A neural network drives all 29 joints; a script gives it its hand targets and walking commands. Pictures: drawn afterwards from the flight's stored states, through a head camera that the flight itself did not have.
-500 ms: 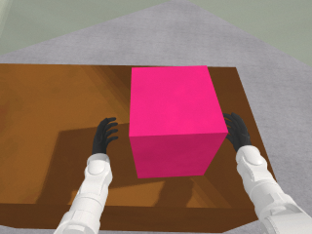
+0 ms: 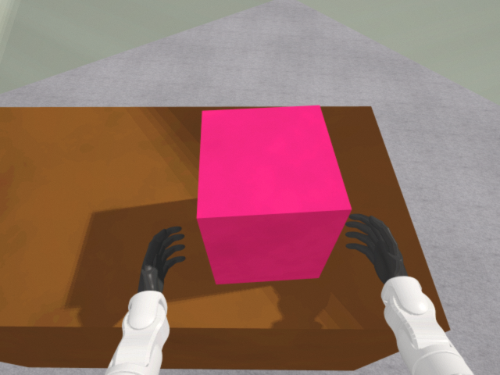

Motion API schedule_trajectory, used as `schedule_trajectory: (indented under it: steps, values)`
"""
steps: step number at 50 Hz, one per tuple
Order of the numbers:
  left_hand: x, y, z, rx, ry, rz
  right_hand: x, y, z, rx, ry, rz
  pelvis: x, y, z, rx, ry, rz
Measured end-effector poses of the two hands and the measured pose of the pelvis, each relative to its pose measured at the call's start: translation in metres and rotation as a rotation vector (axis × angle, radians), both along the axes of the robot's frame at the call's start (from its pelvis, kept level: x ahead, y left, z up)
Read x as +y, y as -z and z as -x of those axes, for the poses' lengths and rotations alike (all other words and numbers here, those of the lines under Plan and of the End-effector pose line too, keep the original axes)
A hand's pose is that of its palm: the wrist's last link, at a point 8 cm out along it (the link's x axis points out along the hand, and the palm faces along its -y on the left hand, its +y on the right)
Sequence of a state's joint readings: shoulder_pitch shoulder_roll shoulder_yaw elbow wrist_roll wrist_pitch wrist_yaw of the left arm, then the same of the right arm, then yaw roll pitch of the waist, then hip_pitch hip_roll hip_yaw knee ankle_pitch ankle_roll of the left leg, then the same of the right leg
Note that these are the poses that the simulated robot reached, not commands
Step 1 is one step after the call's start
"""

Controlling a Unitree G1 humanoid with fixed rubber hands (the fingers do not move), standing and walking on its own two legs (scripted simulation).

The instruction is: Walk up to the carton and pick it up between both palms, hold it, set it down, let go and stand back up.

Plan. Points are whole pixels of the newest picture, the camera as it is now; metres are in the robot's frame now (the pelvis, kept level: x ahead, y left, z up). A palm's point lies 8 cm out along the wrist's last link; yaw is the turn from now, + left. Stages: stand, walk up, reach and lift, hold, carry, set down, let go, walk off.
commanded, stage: set down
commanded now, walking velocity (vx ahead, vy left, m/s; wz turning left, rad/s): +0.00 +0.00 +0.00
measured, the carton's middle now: (264, 200) +0.43 -0.02 +0.00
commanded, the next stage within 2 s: let go in 1.98 s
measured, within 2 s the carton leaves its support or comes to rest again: neither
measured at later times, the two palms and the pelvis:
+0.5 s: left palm (131, 338) +0.21 +0.19 -0.02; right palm (414, 329) +0.20 -0.22 -0.01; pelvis +0.01 +0.01 +0.01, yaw -1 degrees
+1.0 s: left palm (122, 347) +0.20 +0.20 -0.03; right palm (418, 344) +0.19 -0.22 -0.02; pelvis +0.02 +0.01 +0.01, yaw -3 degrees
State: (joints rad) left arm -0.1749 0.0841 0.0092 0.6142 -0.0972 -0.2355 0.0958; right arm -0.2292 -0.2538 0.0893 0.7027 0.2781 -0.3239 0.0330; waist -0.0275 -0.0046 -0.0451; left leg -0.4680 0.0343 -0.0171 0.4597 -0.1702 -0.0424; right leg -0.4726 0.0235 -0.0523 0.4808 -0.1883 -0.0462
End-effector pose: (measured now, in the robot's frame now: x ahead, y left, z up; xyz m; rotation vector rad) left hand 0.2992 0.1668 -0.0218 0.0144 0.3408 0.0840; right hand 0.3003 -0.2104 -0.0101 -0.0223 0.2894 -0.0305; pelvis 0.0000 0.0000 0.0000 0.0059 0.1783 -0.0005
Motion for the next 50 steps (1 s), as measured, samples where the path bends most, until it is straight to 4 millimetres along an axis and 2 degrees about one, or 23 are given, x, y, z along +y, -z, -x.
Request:
schedule_trajectory:
  steps: [4,11,16,25,31,39,50]
  values:
    - [0.001,-0.002,0.012,-0.014,-0.002,0.001,0.002,0.001,0.016,0.002,0.010,0.003,0.002,-0.001,0.000,-0.024,-0.001,0.002]
    - [0.014,-0.008,0.024,-0.037,-0.027,-0.008,-0.017,-0.008,0.038,-0.005,0.073,0.029,0.005,-0.002,0.001,-0.091,0.009,0.003]
    - [0.020,-0.006,0.040,-0.022,-0.030,-0.016,-0.024,-0.010,0.057,0.016,0.080,0.040,0.006,-0.004,-0.001,-0.139,0.015,0.005]
    - [0.021,0.000,0.085,0.020,-0.051,-0.020,-0.009,0.000,0.095,0.054,0.057,0.000,0.008,-0.007,-0.009,-0.214,0.021,0.007]
    - [0.026,-0.003,0.098,0.024,-0.066,-0.026,0.001,0.004,0.112,0.060,0.063,-0.025,0.009,-0.006,-0.011,-0.250,0.028,0.008]
    - [0.033,-0.003,0.099,0.050,-0.064,-0.043,0.000,0.009,0.122,0.102,0.087,-0.011,0.011,-0.007,-0.012,-0.277,0.033,0.010]
    - [0.034,0.008,0.095,0.132,-0.042,-0.070,-0.012,0.010,0.114,0.160,0.092,0.035,0.013,-0.008,-0.018,-0.263,0.050,0.010]
